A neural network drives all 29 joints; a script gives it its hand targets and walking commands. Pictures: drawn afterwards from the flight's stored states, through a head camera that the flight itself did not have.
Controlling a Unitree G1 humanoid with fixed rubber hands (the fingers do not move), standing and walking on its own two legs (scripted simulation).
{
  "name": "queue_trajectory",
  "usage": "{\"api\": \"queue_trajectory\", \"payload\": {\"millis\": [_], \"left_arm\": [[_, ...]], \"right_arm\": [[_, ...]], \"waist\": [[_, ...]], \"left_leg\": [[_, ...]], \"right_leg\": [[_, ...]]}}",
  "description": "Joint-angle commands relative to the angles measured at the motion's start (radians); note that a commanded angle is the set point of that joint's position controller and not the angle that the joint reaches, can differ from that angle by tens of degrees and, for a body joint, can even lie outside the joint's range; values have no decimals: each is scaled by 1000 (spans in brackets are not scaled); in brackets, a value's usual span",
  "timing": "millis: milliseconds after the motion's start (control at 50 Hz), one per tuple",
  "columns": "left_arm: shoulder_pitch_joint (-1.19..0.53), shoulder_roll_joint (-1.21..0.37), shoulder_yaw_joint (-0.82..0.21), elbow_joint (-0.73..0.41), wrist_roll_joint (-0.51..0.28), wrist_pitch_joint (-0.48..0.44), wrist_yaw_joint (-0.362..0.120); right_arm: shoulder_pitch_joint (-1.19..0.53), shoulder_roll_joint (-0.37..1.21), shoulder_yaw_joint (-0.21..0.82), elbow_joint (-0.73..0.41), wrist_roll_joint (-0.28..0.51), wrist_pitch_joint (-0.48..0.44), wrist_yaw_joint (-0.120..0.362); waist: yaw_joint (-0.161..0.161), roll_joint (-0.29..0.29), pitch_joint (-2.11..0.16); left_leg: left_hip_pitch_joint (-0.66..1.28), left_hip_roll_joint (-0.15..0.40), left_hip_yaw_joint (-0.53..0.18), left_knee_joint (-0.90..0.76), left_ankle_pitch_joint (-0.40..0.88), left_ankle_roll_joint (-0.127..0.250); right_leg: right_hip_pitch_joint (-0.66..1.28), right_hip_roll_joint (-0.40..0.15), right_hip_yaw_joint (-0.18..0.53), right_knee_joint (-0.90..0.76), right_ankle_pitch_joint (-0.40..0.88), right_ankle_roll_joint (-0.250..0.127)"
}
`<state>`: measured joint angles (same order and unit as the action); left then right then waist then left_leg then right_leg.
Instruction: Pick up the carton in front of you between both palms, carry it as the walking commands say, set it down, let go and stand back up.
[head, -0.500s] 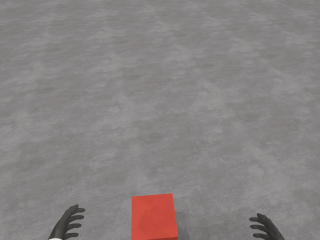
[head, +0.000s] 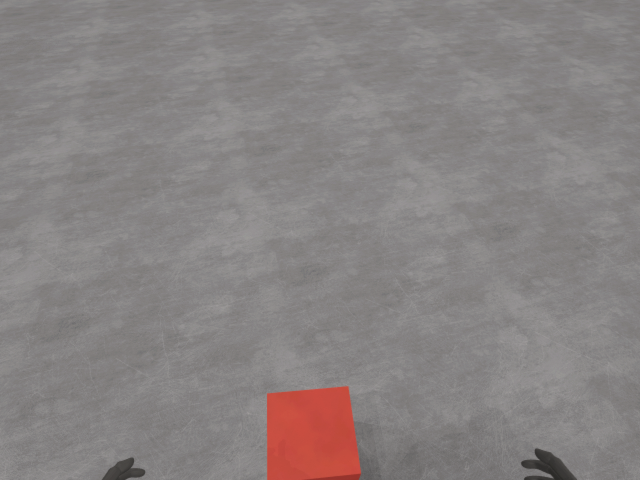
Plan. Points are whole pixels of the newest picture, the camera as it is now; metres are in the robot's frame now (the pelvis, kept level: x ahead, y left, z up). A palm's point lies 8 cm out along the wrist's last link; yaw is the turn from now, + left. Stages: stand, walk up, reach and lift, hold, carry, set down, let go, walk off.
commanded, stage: stand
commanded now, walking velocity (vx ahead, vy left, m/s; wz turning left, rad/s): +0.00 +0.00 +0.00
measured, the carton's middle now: (311, 446) +0.35 +0.04 -0.65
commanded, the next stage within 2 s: none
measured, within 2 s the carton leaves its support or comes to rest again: neither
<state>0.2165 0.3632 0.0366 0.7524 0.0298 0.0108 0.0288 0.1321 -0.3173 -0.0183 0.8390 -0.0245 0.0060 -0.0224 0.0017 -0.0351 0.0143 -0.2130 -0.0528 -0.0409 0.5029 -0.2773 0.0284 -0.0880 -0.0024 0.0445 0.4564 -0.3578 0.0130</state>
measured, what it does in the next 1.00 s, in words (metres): stands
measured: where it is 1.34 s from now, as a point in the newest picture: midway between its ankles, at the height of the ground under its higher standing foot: outside the picture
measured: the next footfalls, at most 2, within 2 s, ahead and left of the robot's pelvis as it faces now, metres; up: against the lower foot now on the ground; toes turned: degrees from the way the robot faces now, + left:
none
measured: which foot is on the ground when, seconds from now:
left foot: down 0.00-1.00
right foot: down 0.00-1.00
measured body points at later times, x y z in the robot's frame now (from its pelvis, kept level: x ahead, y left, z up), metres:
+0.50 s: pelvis -0.03 -0.01 +0.01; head -0.04 +0.00 +0.46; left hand +0.07 +0.29 -0.11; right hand +0.09 -0.31 -0.10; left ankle -0.01 +0.10 -0.74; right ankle -0.07 -0.13 -0.74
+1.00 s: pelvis -0.04 -0.02 +0.01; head -0.04 +0.00 +0.46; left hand +0.02 +0.30 -0.12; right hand +0.06 -0.33 -0.10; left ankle -0.01 +0.10 -0.74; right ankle -0.07 -0.13 -0.74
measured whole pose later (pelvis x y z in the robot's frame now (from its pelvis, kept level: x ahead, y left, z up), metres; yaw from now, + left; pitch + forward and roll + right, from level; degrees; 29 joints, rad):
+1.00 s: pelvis -0.04 -0.02 +0.01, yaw +2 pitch -3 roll +0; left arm 0.20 0.40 0.01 1.01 0.02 -0.01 0.01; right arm 0.12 -0.38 0.00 1.07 -0.01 0.00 0.00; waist 0.00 -0.03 0.04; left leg -0.18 -0.03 -0.09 0.39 -0.16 0.00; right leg -0.05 0.02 0.00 0.36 -0.26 -0.01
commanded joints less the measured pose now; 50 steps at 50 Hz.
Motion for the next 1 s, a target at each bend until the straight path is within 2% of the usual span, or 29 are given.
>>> {"api": "queue_trajectory", "payload": {"millis": [0,40,100,120,160,180,200,220,240,320,360,420,440,460,480,500,520,580,640,700,720,740,780,800,860,880,940,960,980], "left_arm": [[-21,107,17,-33,-11,-15,7],[-11,129,17,-7,-18,-18,7],[-32,123,8,15,-5,-18,6],[-15,129,19,25,-7,-21,5],[-21,146,16,30,1,-21,1],[-2,148,18,45,-12,-24,1],[-15,153,15,53,0,-19,3],[-16,140,13,55,-4,-25,3],[-18,158,20,65,-5,-25,4],[-35,141,8,83,-2,-23,2],[-31,154,5,99,-11,-26,3],[-59,152,-1,103,-10,-33,-1],[-58,151,7,113,-7,-27,4],[-51,157,4,118,-10,-27,2],[-27,162,9,142,-10,-32,2],[-48,180,2,142,-2,-24,2],[-38,180,10,136,-7,-27,0],[-59,159,6,145,-5,-29,-7],[-66,191,7,160,-7,-22,-5],[-36,198,4,177,0,-26,-14],[-42,193,7,178,2,-27,-13],[-48,168,1,177,1,-29,-18],[-40,187,4,185,-6,-38,-19],[-47,201,7,192,-11,-33,-16],[-42,199,7,202,-2,-33,-13],[-46,215,16,210,-8,-28,-13],[-48,193,4,208,-12,-26,-11],[-47,201,8,209,-16,-29,-10],[-34,192,4,227,-13,-34,-9]], "right_arm": [[-47,-171,-40,-23,4,-17,-3],[-39,-169,-36,-7,3,-17,-1],[-49,-170,-35,16,6,-15,-2],[-42,-175,-33,27,3,-14,0],[-39,-185,-23,48,7,-13,-3],[-51,-190,-28,43,9,-12,0],[-42,-183,-27,52,7,-16,-3],[-49,-192,-26,61,10,-14,2],[-45,-189,-28,74,6,-16,-1],[-63,-199,-28,87,1,-17,3],[-61,-208,-24,95,10,-14,2],[-60,-192,-18,113,11,-15,2],[-62,-208,-22,119,8,-16,2],[-57,-203,-15,131,4,-14,2],[-52,-203,-11,144,3,-11,4],[-73,-206,-19,134,6,-11,9],[-47,-200,-14,142,10,-12,7],[-68,-203,-13,139,9,-15,5],[-65,-229,-13,160,4,-14,14],[-71,-236,-10,167,12,-15,16],[-71,-240,-13,168,9,-15,16],[-71,-251,-19,169,9,-16,13],[-45,-246,-10,180,3,-18,17],[-40,-229,-9,182,12,-17,18],[-78,-238,-12,178,10,-19,17],[-57,-245,-10,182,7,-15,15],[-61,-259,-7,184,22,-13,13],[-64,-235,0,191,16,-14,13],[-57,-227,-7,188,14,-15,11]], "waist": [[6,33,-89],[10,-10,-103],[-11,15,-29],[2,55,-65],[0,20,-28],[17,25,-27],[-7,31,-51],[2,75,-39],[10,75,-20],[-1,5,15],[-4,34,-35],[-12,-17,5],[5,8,8],[-5,7,1],[15,53,9],[-13,34,14],[9,31,9],[-7,8,36],[7,28,52],[-5,73,53],[6,21,98],[6,26,68],[8,-15,50],[-4,48,3],[1,23,-2],[-12,23,-23],[-8,58,-11],[8,36,1],[-10,18,-16]], "left_leg": [[98,120,-110,-59,445,-3],[116,124,-109,-55,449,2],[72,115,-112,-89,381,-4],[84,117,-121,-90,355,2],[84,124,-127,-98,346,2],[107,124,-134,-105,359,1],[113,113,-113,-102,339,-5],[107,118,-124,-118,357,-2],[97,123,-133,-125,381,-3],[98,122,-136,-137,343,-6],[117,119,-120,-115,380,-7],[103,126,-128,-143,306,-13],[89,119,-132,-134,267,-5],[93,121,-134,-154,246,-1],[86,114,-128,-150,238,-1],[101,114,-135,-164,208,-4],[84,109,-131,-152,206,-10],[68,122,-153,-184,144,-12],[37,120,-164,-209,52,-9],[23,126,-162,-203,7,-5],[-8,118,-175,-217,10,-10],[28,122,-149,-204,47,-8],[50,122,-162,-183,91,-9],[63,123,-156,-181,89,-5],[57,118,-149,-161,147,-10],[62,121,-149,-164,163,-6],[62,118,-145,-138,222,-5],[58,123,-154,-151,229,-11],[54,128,-172,-159,203,-6]], "right_leg": [[-18,-80,45,-47,355,-6],[-10,-79,38,-47,354,-5],[-38,-80,28,-79,302,-6],[-4,-82,42,-77,279,-10],[-21,-82,50,-99,286,-14],[-36,-84,46,-84,281,-21],[-17,-79,43,-84,287,-21],[-7,-92,61,-90,290,-23],[-22,-87,55,-92,277,-26],[-46,-92,43,-132,268,-16],[-21,-100,55,-146,327,-9],[-41,-106,46,-143,279,-17],[-23,-102,52,-162,244,-20],[-35,-111,63,-159,229,-30],[-30,-104,60,-167,223,-27],[-38,-100,55,-172,222,-25],[-29,-102,62,-168,198,-31],[-61,-101,63,-180,157,-34],[-56,-81,56,-193,49,-34],[-67,-84,55,-195,41,-38],[-66,-90,48,-205,36,-39],[-77,-102,73,-214,35,-43],[-51,-97,62,-200,72,-33],[-42,-99,56,-192,105,-39],[-25,-100,50,-186,164,-29],[-4,-105,63,-176,183,-31],[-24,-106,53,-164,230,-33],[-13,-102,47,-177,220,-26],[0,-96,40,-158,200,-27]]}}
